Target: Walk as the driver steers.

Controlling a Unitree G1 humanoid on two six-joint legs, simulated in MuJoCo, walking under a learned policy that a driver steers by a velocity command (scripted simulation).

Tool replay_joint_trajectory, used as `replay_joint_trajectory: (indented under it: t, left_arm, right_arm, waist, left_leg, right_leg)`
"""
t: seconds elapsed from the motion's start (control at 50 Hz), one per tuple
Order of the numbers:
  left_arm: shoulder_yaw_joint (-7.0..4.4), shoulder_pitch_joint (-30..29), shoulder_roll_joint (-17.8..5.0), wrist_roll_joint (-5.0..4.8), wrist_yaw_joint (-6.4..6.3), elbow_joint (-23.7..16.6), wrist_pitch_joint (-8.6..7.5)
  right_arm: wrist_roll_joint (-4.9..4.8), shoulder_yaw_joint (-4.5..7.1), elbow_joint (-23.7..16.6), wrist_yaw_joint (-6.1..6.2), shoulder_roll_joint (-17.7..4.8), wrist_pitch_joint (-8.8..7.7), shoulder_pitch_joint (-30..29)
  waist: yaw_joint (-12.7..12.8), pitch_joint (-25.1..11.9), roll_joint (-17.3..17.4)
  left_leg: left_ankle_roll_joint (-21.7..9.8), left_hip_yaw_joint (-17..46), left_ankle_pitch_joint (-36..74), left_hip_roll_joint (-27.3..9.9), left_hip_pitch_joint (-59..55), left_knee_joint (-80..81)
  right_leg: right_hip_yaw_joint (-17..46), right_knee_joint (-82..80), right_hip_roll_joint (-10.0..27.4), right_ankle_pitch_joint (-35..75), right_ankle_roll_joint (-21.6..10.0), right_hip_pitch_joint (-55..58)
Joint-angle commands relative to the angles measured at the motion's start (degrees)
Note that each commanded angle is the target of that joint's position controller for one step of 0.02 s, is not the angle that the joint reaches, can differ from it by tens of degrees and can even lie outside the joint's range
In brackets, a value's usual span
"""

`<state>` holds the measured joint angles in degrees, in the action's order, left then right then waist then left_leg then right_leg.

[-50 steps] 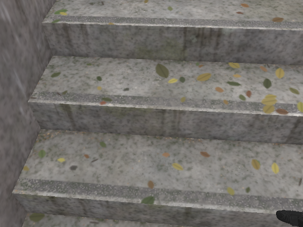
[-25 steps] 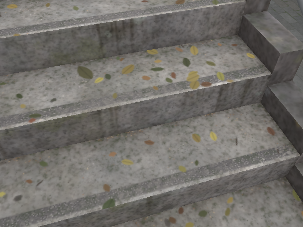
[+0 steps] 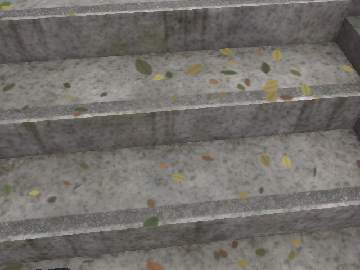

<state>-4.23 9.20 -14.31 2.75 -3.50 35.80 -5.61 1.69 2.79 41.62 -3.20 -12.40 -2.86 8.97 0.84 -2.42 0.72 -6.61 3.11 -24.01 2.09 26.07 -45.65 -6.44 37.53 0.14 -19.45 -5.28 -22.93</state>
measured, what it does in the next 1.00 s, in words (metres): climbs: left foot 0.16 m higher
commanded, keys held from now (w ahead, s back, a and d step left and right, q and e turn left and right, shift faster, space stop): w+q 0.14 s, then q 0.36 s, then e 0.48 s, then w+e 0.02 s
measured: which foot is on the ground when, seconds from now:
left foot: up 0.00-0.46, down 0.48-1.00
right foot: down 0.00-0.48, up 0.50-1.00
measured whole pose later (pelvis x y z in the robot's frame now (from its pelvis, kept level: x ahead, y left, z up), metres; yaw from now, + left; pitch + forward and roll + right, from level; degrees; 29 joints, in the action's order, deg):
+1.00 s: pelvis +0.20 +0.13 +0.16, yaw +7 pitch +2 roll +3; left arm -4.1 10.5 -10.4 1.4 0.1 50.7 -2.3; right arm -0.4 1.2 52.3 0.2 -11.6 -7.6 -0.5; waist -0.5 -0.2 -1.3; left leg -5.0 -16.8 -13.1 -1.9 24.1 -35.4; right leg -0.9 53.9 5.4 -23.7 2.0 -29.8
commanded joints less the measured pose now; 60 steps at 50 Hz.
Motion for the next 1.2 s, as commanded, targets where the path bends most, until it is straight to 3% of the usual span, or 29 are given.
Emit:
replay_joint_trajectory:
  t: [0.02,0.04,0.1,0.18,0.24,0.32,0.34,0.38,0.4,0.44,0.48,0.5,0.52,0.54,0.56,0.6,0.64,0.68,0.7,0.74,0.76,0.82,0.88,0.98,1.06,1.12,1.14,1.16,1.2]
  left_arm:
    - [-1.20,13.2,-7.1,1.02,-0.88,1.8,-2.02]
    - [-0.12,7.9,-5.9,0.66,0.69,1.8,-1.34]
    - [4.58,10.5,3.8,1.06,3.97,8.9,1.08]
    - [5.25,22.3,2.4,3.05,4.98,18.0,1.65]
    - [6.63,19.0,5.6,4.94,5.36,21.7,1.04]
    - [6.46,17.7,4.0,6.22,3.53,23.9,-0.83]
    - [6.31,18.0,3.2,6.08,3.30,23.8,-1.14]
    - [5.02,16.0,-0.8,2.40,3.59,21.9,-1.39]
    - [4.89,20.0,-0.8,1.74,4.90,24.4,-0.81]
    - [2.92,16.5,-6.4,1.68,5.06,20.9,-1.21]
    - [1.86,15.7,-7.0,0.46,4.25,19.8,-2.72]
    - [3.11,24.6,-1.6,2.24,3.69,18.8,-3.46]
    - [2.84,19.2,-0.9,1.41,4.65,15.5,-2.27]
    - [0.38,11.0,-3.9,-3.25,6.18,13.6,0.63]
    - [-0.39,10.8,-1.7,-4.73,6.92,15.2,0.76]
    - [1.84,11.7,5.9,-3.16,5.82,17.8,0.17]
    - [2.51,12.4,6.7,-3.24,4.86,19.9,1.77]
    - [2.03,13.2,5.6,-4.16,4.74,22.4,2.73]
    - [0.86,10.1,0.7,-5.25,4.26,20.1,2.53]
    - [0.40,5.3,0.9,-5.08,4.20,19.0,1.95]
    - [-0.14,4.2,-0.2,-4.36,4.64,18.7,2.48]
    - [-0.54,6.3,-0.4,-1.34,5.06,19.2,2.84]
    - [-0.89,-0.6,-1.0,-0.95,4.51,13.6,3.41]
    - [-0.54,-3.8,0.0,-0.94,3.27,9.2,1.96]
    - [-2.61,2.7,-1.2,-1.54,3.97,13.4,0.66]
    - [-3.96,22.1,-2.8,0.14,4.19,22.9,1.11]
    - [-3.34,19.5,-4.6,1.16,4.00,22.0,0.10]
    - [-2.41,14.9,-3.4,1.45,4.81,20.9,-0.64]
    - [-1.49,5.0,-4.4,-1.85,5.41,15.1,-1.65]
  right_arm:
    - [1.38,0.38,-2.4,-1.55,-2.2,-0.31,-5.8]
    - [0.78,1.28,-0.7,-1.22,-4.3,-1.04,-1.8]
    - [1.84,0.23,2.0,-2.48,-2.2,-0.43,2.5]
    - [-1.04,-2.92,1.8,-2.76,2.2,-0.33,-7.1]
    - [-1.59,-5.15,-1.2,-0.37,3.6,0.03,-12.6]
    - [-2.02,-6.08,-2.8,-1.90,3.5,1.98,-13.2]
    - [-1.05,-5.66,-2.7,-1.76,1.9,2.06,-14.2]
    - [0.72,-5.78,-2.6,-3.39,3.9,2.89,-16.5]
    - [-0.06,-6.62,-4.5,-3.52,4.3,4.00,-24.2]
    - [-0.83,-6.91,-1.1,-3.90,6.6,2.50,-15.1]
    - [-2.31,-3.95,1.5,-1.36,0.8,-0.59,-5.6]
    - [-3.41,-3.84,-0.1,0.39,-2.9,-1.57,-3.6]
    - [0.79,-2.05,1.3,1.49,-8.1,-0.44,10.4]
    - [0.60,-0.07,5.2,0.82,-13.6,-0.61,15.3]
    - [-0.98,0.67,7.8,0.54,-13.2,-1.84,13.7]
    - [-4.07,-0.54,10.9,1.08,-5.1,-3.02,1.9]
    - [-1.79,-4.49,11.2,0.22,5.3,-2.64,-9.2]
    - [-1.36,-5.50,11.8,0.54,7.9,-3.15,-13.9]
    - [-0.26,-5.94,12.7,-0.29,7.5,-3.48,-11.8]
    - [0.16,-5.12,13.8,-1.22,4.2,-3.93,-10.1]
    - [-1.43,-3.76,13.2,-1.97,1.0,-3.94,-9.5]
    - [-0.11,-1.62,11.2,-1.61,-2.9,-5.48,-14.8]
    - [0.65,-1.02,8.6,0.70,-4.2,-6.30,-15.7]
    - [-3.10,-0.15,7.9,4.43,-6.1,-5.01,-7.6]
    - [-1.10,1.42,7.3,4.63,-9.0,-2.18,-2.4]
    - [1.00,-1.00,1.1,3.11,0.3,-3.00,-18.3]
    - [1.11,-1.70,2.2,2.70,2.9,-3.32,-16.5]
    - [1.06,-1.34,3.6,2.29,1.5,-4.15,-13.8]
    - [1.35,1.19,4.4,2.96,-5.4,-5.28,-12.2]
  waist:
    - [5.3,-3.7,-7.0]
    - [0.8,-2.4,-4.9]
    - [0.6,-1.4,0.5]
    - [4.4,-1.6,-7.8]
    - [2.3,-2.1,-1.8]
    - [-0.4,-2.1,-2.9]
    - [-0.4,-3.3,1.3]
    - [-0.6,-1.5,-4.4]
    - [1.6,2.1,-6.3]
    - [-1.3,0.3,-9.3]
    - [-4.7,-8.1,-7.9]
    - [-2.0,-21.7,1.6]
    - [-7.8,-29.9,11.6]
    - [-9.4,-26.8,8.7]
    - [-8.4,-18.3,8.5]
    - [-2.2,-8.3,4.2]
    - [3.2,-7.3,-0.7]
    - [4.4,-7.1,-3.7]
    - [4.2,-9.5,-6.5]
    - [2.9,-7.8,-3.5]
    - [1.4,-5.9,-2.1]
    - [2.3,-4.1,0.6]
    - [-0.9,-0.9,1.7]
    - [-3.8,-1.9,4.5]
    - [-3.4,-2.1,-1.8]
    - [8.8,-0.9,-11.2]
    - [7.4,-1.7,-13.1]
    - [4.4,0.2,-7.3]
    - [0.3,1.5,-1.1]
  left_leg:
    - [0.8,8.8,1.1,1.0,37.0,-41.7]
    - [1.0,9.7,6.1,1.2,39.3,-56.3]
    - [-2.3,9.1,17.4,2.0,46.9,-65.2]
    - [-5.7,3.9,8.7,-1.2,60.8,-82.7]
    - [-7.9,4.2,6.4,-5.1,64.0,-78.0]
    - [-7.9,-1.6,6.6,-8.2,58.9,-73.5]
    - [-5.7,-1.8,12.6,-10.3,55.3,-60.8]
    - [-2.9,-9.3,-0.3,-9.8,44.2,-42.6]
    - [-2.8,-8.3,-12.6,-8.2,40.0,-37.6]
    - [-0.9,-12.8,-1.7,-4.2,30.0,-31.8]
    - [-5.3,-10.8,12.6,3.2,9.8,-16.4]
    - [-15.1,11.5,28.0,-4.5,-16.2,-15.6]
    - [-18.8,36.9,27.0,-14.3,-29.3,8.2]
    - [-11.1,46.5,18.7,-19.1,-24.5,19.0]
    - [-7.0,39.8,12.9,-18.4,-14.3,20.0]
    - [-8.4,27.1,-3.5,-14.6,3.9,16.2]
    - [-7.2,22.4,-4.0,-14.9,13.8,21.4]
    - [-4.9,14.2,-0.6,-13.4,15.0,21.8]
    - [-2.1,9.9,2.8,-13.2,13.2,19.3]
    - [0.0,5.0,4.1,-13.4,10.5,21.6]
    - [0.4,1.8,-1.2,-13.1,5.2,25.0]
    - [0.0,-2.5,-2.0,-12.7,10.5,27.0]
    - [-4.2,-2.3,-1.1,-16.8,1.7,28.2]
    - [-8.0,1.5,2.4,-22.5,-14.7,28.5]
    - [-4.1,-5.1,-15.6,-19.2,-13.5,24.9]
    - [4.2,-12.8,-10.0,-7.4,19.5,-4.9]
    - [5.3,-2.6,-4.4,-6.7,31.8,-23.1]
    - [4.2,3.4,1.5,-4.2,35.0,-38.8]
    - [4.5,4.9,9.0,-4.1,34.9,-39.2]
  right_leg:
    - [46.6,-26.3,24.9,-18.7,-19.6,24.1]
    - [40.8,-24.5,24.3,-17.2,-16.9,17.0]
    - [20.7,-21.4,16.5,-9.6,-9.5,16.3]
    - [13.7,-24.6,19.1,7.2,-12.3,23.6]
    - [6.1,-27.5,18.8,14.3,-9.8,22.9]
    - [-2.7,-29.0,16.7,28.3,-6.4,20.7]
    - [-4.7,-27.5,16.1,26.3,-4.6,19.4]
    - [-7.4,-30.4,16.8,26.0,-6.6,13.7]
    - [-5.7,-32.7,18.8,22.3,-6.3,8.2]
    - [-6.8,-28.5,23.2,41.0,-8.1,14.5]
    - [-11.3,-12.3,18.0,70.8,-4.6,18.2]
    - [-7.9,6.0,10.9,55.8,1.5,-1.5]
    - [0.5,20.8,3.4,0.7,4.8,-11.0]
    - [13.3,41.0,0.0,6.7,5.6,-18.6]
    - [17.2,51.7,0.8,10.0,6.6,-22.6]
    - [16.9,62.8,2.9,14.1,5.1,-26.9]
    - [16.3,65.5,4.7,15.7,1.8,-25.7]
    - [17.5,61.5,4.5,14.0,1.6,-26.9]
    - [18.2,56.0,5.7,19.4,3.9,-26.1]
    - [16.9,52.2,7.0,14.0,7.1,-26.5]
    - [14.4,46.8,6.1,5.1,8.5,-27.3]
    - [8.1,43.5,7.0,7.8,9.7,-13.1]
    - [7.7,32.7,6.5,5.7,8.9,-15.4]
    - [4.1,12.1,4.6,-8.4,6.8,-10.6]
    - [-0.1,-12.8,-1.4,-1.8,0.3,6.6]
    - [28.1,-16.1,11.9,-10.9,-13.8,28.7]
    - [40.1,-18.3,14.5,-11.7,-15.1,33.6]
    - [41.5,-19.5,15.3,-7.3,-14.1,28.6]
    - [37.0,-19.8,12.5,-5.4,-11.8,19.2]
